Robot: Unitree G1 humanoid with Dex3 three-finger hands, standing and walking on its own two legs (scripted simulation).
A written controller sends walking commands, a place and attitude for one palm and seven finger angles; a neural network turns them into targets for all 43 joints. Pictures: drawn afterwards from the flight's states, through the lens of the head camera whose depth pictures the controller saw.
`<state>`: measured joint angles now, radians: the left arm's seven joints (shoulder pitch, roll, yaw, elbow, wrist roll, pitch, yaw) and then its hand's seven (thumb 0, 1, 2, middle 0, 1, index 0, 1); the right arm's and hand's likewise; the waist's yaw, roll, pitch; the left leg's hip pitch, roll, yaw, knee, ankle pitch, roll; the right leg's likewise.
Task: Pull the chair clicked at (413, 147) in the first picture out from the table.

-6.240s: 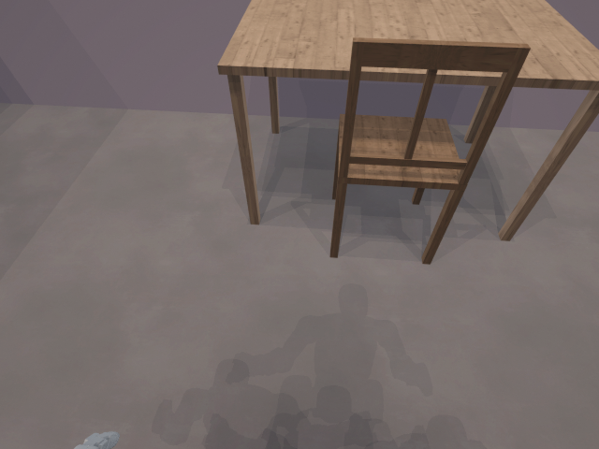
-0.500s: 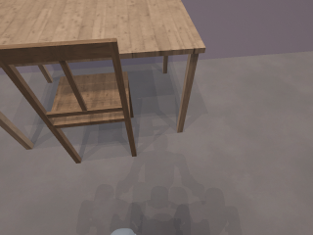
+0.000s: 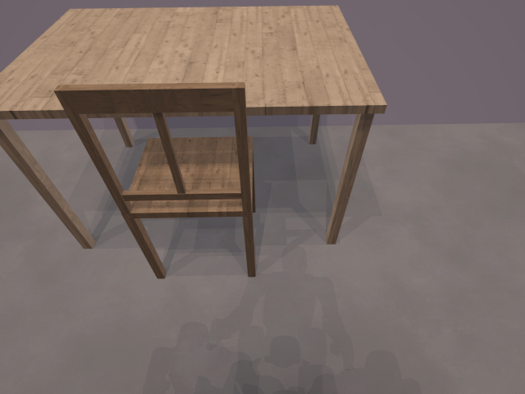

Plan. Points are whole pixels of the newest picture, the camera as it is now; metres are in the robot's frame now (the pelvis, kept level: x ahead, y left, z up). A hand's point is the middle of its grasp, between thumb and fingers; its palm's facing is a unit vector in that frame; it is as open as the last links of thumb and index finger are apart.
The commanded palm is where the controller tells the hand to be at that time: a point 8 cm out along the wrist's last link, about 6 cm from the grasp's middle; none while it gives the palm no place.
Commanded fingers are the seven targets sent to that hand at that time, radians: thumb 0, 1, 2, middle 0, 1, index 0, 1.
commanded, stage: take the last steps up to it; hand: left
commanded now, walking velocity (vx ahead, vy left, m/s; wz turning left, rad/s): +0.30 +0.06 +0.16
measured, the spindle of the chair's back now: (171, 156) +0.69 +0.29 -0.09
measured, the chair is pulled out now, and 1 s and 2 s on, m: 0.00 0.00 0.00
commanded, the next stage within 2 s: come to a stop and stand still in 0.70 s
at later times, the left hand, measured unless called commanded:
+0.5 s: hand out of the picture -0.02 +0.20 -0.18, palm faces +0.22 -0.96 -0.17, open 7.4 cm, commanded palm none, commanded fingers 0.00 0.90 0.90 -0.20 -0.30 -0.20 -0.30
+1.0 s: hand (160, 299) +0.32 +0.24 -0.16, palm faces +0.09 -0.97 -0.23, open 7.4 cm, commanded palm none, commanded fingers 0.00 0.90 0.90 -0.20 -0.30 -0.20 -0.30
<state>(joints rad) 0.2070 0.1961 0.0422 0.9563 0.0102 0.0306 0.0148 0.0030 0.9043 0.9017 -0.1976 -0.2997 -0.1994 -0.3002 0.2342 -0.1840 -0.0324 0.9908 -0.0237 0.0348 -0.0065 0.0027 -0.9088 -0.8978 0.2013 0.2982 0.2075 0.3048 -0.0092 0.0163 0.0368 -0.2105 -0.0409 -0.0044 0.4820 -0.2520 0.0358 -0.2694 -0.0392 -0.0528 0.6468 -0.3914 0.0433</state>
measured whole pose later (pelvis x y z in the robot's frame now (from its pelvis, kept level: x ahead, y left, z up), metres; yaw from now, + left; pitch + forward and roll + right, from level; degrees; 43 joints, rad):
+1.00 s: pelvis +0.25 +0.06 +0.00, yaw +5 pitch -1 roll +1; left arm 0.15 0.13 0.01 1.02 0.02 -0.04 0.03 0.00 0.91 0.90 -0.20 -0.30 -0.20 -0.30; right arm 0.28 -0.15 -0.03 1.10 0.00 0.02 -0.03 0.00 -0.91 -0.90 0.20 0.30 0.20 0.30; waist -0.02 0.04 0.06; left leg -0.24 0.02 0.04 0.79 -0.55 -0.02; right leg -0.32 -0.03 -0.12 0.56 -0.23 -0.07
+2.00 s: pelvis +0.20 +0.09 +0.01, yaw +4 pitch -1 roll +1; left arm 0.30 0.11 0.00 1.14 0.00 -0.01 0.04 0.00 0.91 0.90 -0.20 -0.30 -0.20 -0.30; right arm 0.31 -0.12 0.00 1.16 -0.01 0.01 -0.03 0.00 -0.91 -0.90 0.20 0.30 0.20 0.30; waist 0.00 0.00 0.03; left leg -0.19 0.01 0.04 0.38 -0.17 0.00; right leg -0.14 0.01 -0.02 0.41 -0.25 -0.02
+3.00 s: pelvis +0.19 +0.13 +0.00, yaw +4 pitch -2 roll +0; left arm 0.35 0.17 -0.02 1.09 0.01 -0.01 0.04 0.00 0.90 0.90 -0.20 -0.30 -0.20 -0.30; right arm 0.27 -0.16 0.02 1.11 0.00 -0.01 -0.01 0.00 -0.91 -0.90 0.20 0.30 0.20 0.30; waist 0.01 -0.03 0.03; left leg -0.21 -0.04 0.05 0.43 -0.19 0.06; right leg -0.15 -0.05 -0.01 0.43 -0.26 0.04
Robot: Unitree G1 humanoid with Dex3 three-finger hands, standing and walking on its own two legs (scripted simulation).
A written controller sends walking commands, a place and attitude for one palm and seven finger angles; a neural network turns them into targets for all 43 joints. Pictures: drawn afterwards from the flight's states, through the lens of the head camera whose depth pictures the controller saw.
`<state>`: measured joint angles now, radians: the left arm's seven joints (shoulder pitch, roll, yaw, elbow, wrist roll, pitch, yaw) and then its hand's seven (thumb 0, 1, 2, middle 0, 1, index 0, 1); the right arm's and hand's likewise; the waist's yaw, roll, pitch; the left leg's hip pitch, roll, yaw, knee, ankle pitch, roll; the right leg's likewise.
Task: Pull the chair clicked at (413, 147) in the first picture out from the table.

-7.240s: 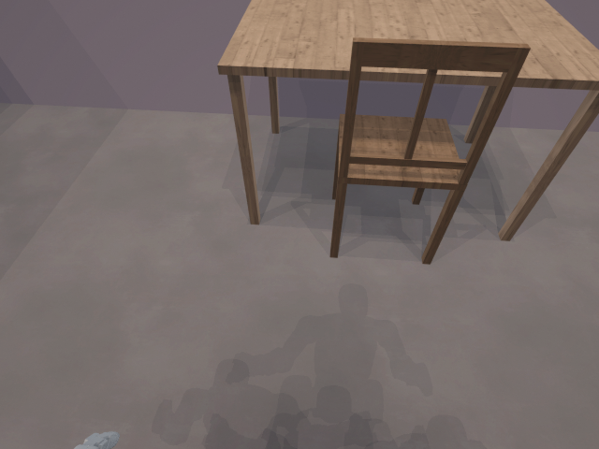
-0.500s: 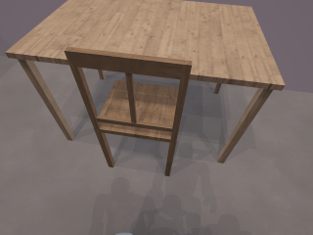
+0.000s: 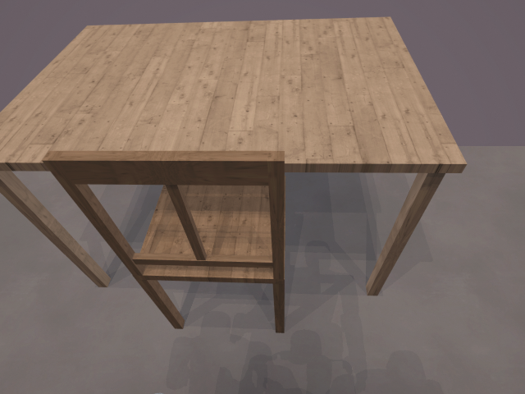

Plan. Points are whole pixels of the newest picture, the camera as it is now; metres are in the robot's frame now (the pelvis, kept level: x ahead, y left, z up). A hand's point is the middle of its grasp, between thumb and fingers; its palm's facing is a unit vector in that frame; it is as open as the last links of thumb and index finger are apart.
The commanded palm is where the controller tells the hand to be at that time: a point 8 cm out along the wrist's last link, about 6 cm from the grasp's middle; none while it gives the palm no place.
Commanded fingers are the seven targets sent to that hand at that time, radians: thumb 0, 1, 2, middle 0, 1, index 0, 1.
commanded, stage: come to a stop and stand still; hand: left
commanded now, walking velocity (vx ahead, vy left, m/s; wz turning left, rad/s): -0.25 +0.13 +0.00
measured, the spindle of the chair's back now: (188, 224) +0.46 +0.19 -0.09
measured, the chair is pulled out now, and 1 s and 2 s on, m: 0.00 0.00 0.00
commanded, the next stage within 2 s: look again from close up in 1.04 s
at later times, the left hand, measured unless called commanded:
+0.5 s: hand out of the picture -0.03 +0.24 -0.17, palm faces +0.08 -0.97 -0.22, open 7.4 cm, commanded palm none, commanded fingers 0.00 0.90 0.90 -0.20 -0.30 -0.20 -0.30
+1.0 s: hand out of the picture -0.05 +0.19 -0.16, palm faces +0.03 -0.98 -0.17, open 7.4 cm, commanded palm none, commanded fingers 0.00 0.90 0.90 -0.20 -0.30 -0.20 -0.30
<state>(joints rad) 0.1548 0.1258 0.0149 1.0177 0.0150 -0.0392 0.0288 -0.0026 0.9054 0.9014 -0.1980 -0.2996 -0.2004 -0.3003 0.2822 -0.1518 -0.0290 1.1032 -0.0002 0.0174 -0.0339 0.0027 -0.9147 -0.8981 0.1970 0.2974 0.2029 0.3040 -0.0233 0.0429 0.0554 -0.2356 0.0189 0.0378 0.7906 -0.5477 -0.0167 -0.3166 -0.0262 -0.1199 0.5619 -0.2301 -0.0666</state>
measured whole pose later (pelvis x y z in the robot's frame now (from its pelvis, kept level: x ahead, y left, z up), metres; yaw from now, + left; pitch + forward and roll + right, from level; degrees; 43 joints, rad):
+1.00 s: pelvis -0.04 +0.04 +0.01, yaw -1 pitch -1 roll +1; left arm 0.30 0.11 0.00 1.14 0.00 -0.01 0.04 0.00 0.91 0.90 -0.20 -0.30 -0.20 -0.30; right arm 0.31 -0.12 0.00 1.16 -0.01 0.01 -0.03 0.00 -0.91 -0.90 0.20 0.30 0.20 0.30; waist 0.00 0.00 0.03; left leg -0.19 0.01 0.04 0.38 -0.17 0.00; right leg -0.14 0.01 -0.02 0.41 -0.25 -0.02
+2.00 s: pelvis -0.05 +0.08 +0.01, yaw +0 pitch -2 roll +0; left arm 0.35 0.17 -0.02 1.09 0.01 -0.01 0.04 0.00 0.90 0.90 -0.20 -0.30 -0.20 -0.30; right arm 0.27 -0.16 0.02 1.11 0.00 -0.01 -0.01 0.00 -0.91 -0.90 0.20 0.30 0.20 0.30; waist 0.01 -0.03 0.03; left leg -0.21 -0.04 0.05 0.43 -0.19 0.06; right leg -0.15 -0.05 -0.01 0.43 -0.26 0.04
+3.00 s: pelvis -0.02 +0.05 +0.00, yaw -2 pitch -1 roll +1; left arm 0.32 0.15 -0.02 1.03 0.01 0.00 0.06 0.01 0.91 0.90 -0.20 -0.30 -0.20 -0.30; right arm 0.19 -0.16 -0.01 1.05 -0.01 0.01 -0.03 0.01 -0.92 -0.90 0.20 0.30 0.20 0.30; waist 0.02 -0.04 0.05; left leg -0.21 0.00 0.06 0.49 -0.27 0.01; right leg -0.16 -0.01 -0.01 0.52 -0.34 -0.01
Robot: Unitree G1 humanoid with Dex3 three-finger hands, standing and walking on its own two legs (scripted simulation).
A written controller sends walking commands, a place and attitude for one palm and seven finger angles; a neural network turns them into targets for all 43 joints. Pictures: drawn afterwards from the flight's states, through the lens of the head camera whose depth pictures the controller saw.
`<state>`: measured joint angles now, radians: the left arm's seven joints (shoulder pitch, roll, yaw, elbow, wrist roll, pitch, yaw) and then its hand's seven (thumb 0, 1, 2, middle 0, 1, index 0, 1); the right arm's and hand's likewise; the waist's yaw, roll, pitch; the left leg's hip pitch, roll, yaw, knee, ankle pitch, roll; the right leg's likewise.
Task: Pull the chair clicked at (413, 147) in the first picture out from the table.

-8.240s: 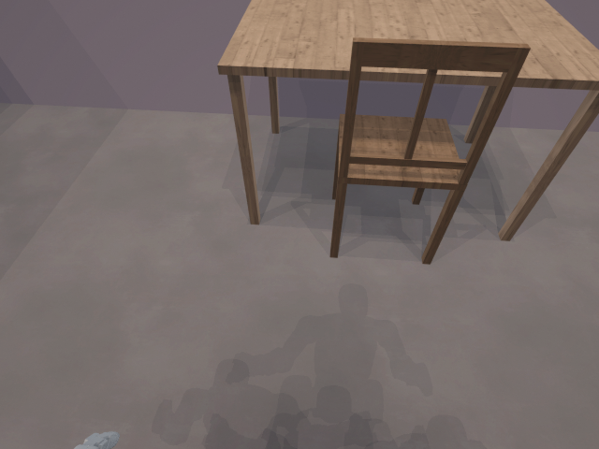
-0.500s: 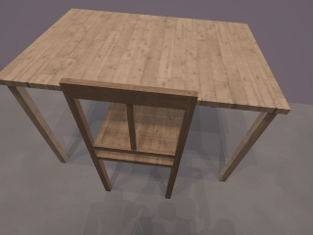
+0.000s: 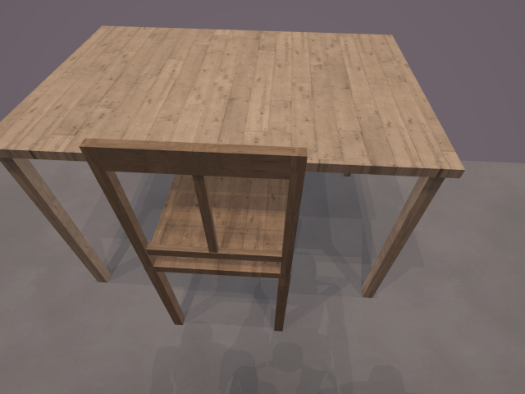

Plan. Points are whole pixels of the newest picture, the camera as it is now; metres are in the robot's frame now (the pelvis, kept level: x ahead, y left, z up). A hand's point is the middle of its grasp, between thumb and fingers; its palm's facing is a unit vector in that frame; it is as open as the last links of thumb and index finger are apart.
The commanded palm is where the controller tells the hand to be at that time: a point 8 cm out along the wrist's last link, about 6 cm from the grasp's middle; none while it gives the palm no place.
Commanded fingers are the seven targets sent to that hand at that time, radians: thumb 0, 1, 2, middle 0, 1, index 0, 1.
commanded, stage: come to a stop and stand still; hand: left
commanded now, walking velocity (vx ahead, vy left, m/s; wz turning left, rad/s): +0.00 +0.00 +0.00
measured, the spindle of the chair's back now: (207, 216) +0.50 +0.16 -0.10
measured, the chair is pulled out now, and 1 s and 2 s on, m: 0.00 0.00 0.00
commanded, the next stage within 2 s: look again from close up in 0.04 s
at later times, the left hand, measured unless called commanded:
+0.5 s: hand out of the picture +0.01 +0.19 -0.18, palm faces +0.03 -0.98 -0.19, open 7.4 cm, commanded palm none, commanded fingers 0.00 0.90 0.90 -0.20 -0.30 -0.20 -0.30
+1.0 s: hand out of the picture -0.03 +0.21 -0.18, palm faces +0.03 -0.98 -0.18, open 7.4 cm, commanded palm none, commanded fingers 0.00 0.90 0.90 -0.20 -0.30 -0.20 -0.30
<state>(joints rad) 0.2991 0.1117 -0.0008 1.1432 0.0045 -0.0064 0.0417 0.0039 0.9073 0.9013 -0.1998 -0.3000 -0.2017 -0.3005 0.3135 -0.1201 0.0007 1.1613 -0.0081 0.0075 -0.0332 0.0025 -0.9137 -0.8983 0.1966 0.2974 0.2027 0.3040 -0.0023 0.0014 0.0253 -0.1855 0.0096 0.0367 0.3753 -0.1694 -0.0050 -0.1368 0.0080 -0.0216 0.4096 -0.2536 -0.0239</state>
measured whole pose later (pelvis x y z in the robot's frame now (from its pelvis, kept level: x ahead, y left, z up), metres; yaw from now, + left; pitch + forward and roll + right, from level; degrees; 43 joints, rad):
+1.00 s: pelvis -0.01 +0.04 +0.00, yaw +1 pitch -2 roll +0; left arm 0.35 0.17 -0.02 1.09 0.01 -0.01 0.04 0.00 0.90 0.90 -0.20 -0.30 -0.20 -0.30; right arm 0.27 -0.16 0.02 1.11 0.00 -0.01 -0.01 0.00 -0.91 -0.90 0.20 0.30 0.20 0.30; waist 0.01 -0.03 0.03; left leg -0.21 -0.04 0.05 0.43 -0.19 0.06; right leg -0.15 -0.05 -0.01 0.43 -0.26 0.04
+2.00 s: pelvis +0.02 +0.01 -0.01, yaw -1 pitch -1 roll +1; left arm 0.32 0.15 -0.02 1.03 0.01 0.00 0.06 0.01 0.91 0.90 -0.20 -0.30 -0.20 -0.30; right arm 0.19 -0.16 -0.01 1.05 -0.01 0.01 -0.03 0.01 -0.92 -0.90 0.20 0.30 0.20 0.30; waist 0.02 -0.04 0.05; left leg -0.21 0.00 0.06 0.49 -0.27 0.01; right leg -0.16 -0.01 -0.01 0.52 -0.34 -0.01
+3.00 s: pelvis +0.00 +0.05 -0.01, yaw -1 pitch -1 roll +0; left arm 0.28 0.18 -0.01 1.09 0.01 0.00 0.05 0.00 0.90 0.90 -0.20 -0.30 -0.20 -0.30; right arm 0.18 -0.17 -0.01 1.12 -0.01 0.01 -0.01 0.00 -0.92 -0.90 0.20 0.30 0.20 0.30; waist 0.01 -0.02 0.08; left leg -0.23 -0.04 0.08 0.45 -0.22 0.07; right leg -0.17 -0.06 0.01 0.46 -0.27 0.05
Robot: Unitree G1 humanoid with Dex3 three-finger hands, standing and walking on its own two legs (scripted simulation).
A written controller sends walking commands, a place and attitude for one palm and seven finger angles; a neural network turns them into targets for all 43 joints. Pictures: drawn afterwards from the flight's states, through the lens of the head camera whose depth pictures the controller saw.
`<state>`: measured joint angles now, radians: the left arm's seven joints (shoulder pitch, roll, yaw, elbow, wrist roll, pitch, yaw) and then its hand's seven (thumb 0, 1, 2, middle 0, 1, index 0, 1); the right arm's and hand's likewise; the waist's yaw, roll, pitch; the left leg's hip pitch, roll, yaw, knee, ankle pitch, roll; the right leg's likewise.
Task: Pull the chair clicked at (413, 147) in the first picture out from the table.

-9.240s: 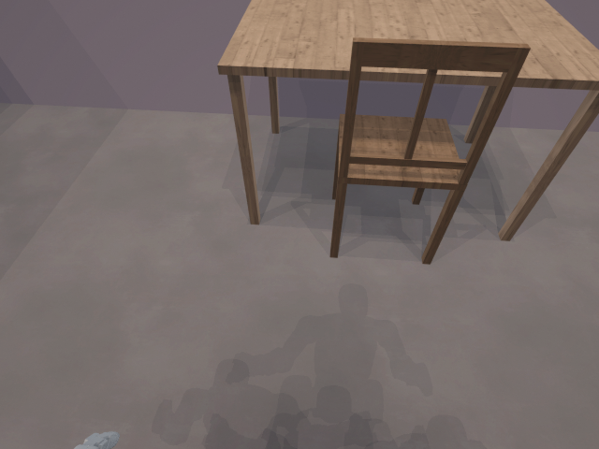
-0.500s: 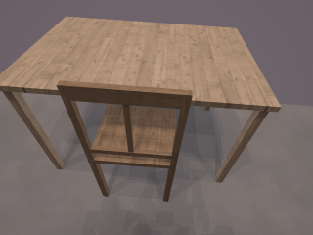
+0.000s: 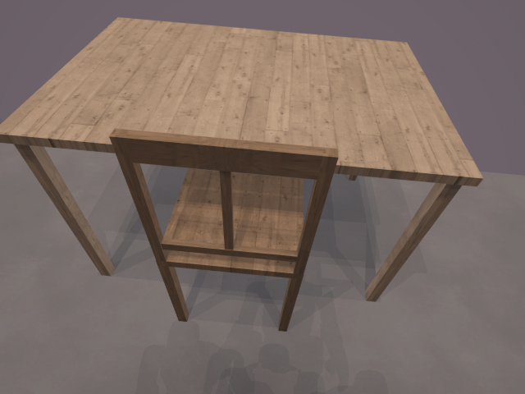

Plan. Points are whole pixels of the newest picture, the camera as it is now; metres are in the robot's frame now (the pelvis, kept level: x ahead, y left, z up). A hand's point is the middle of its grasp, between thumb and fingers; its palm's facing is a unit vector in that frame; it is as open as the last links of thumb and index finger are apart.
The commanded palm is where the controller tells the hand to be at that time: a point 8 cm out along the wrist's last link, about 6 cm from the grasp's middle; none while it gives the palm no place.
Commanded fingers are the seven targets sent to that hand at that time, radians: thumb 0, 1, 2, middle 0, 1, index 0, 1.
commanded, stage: look again from close up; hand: left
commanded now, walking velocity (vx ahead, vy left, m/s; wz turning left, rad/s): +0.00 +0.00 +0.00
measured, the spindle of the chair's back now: (227, 212) +0.51 +0.11 -0.10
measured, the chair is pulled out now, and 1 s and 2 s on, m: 0.00 0.00 0.00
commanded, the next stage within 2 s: shuffle to correct the standing spot in 0.16 s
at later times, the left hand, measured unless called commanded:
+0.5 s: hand out of the picture -0.03 +0.15 -0.18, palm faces +0.01 -0.99 -0.16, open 7.4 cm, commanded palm none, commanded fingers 0.00 0.90 0.90 -0.20 -0.30 -0.20 -0.30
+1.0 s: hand out of the picture +0.03 +0.13 -0.18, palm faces +0.01 -0.98 -0.18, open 7.3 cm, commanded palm none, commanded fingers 0.00 0.90 0.90 -0.20 -0.30 -0.20 -0.30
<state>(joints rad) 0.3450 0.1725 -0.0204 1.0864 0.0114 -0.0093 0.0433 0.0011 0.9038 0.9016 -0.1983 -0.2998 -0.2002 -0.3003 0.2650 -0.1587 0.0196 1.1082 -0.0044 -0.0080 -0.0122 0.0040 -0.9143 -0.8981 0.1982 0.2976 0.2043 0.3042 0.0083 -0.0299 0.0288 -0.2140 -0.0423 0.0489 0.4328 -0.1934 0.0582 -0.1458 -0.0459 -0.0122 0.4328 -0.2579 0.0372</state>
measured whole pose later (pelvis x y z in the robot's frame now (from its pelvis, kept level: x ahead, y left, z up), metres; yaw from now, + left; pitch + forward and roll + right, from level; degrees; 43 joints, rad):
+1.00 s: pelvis +0.03 -0.03 +0.00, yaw -2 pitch -1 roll +1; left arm 0.32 0.15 -0.02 1.03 0.01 0.00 0.06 0.01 0.91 0.90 -0.20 -0.30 -0.20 -0.30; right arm 0.19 -0.16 -0.01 1.05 -0.01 0.01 -0.03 0.01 -0.92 -0.90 0.20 0.30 0.20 0.30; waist 0.02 -0.04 0.05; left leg -0.21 0.00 0.06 0.49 -0.27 0.01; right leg -0.16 -0.01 -0.01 0.52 -0.34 -0.01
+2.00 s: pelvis +0.01 +0.01 +0.00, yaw -2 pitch -1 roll +0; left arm 0.28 0.18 -0.01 1.09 0.01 0.00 0.05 0.00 0.90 0.90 -0.20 -0.30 -0.20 -0.30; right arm 0.18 -0.17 -0.01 1.12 -0.01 0.01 -0.01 0.00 -0.92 -0.90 0.20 0.30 0.20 0.30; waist 0.01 -0.02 0.08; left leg -0.23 -0.04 0.08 0.45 -0.22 0.07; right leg -0.17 -0.06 0.01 0.46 -0.27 0.05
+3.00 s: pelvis +0.06 -0.05 +0.00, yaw -4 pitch +0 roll +0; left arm 0.33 0.11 0.01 1.08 0.01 -0.03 0.04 0.00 0.90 0.90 -0.20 -0.30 -0.20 -0.30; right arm 0.26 -0.17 -0.03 1.15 -0.01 0.02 -0.05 0.00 -0.91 -0.90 0.20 0.30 0.20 0.30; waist 0.01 0.03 0.06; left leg -0.32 0.03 0.05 0.77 -0.47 -0.01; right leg -0.15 0.03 -0.09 0.48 -0.33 -0.07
